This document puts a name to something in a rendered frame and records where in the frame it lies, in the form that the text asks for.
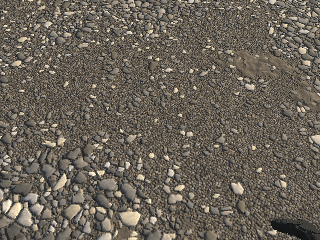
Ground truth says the right robot hand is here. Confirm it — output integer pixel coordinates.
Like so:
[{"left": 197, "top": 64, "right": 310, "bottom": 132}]
[{"left": 271, "top": 219, "right": 320, "bottom": 240}]

